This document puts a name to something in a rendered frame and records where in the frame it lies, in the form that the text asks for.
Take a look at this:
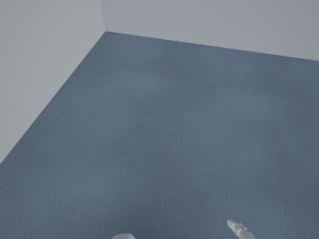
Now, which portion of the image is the robot right hand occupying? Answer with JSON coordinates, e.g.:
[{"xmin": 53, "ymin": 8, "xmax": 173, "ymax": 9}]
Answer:
[{"xmin": 227, "ymin": 219, "xmax": 255, "ymax": 239}]

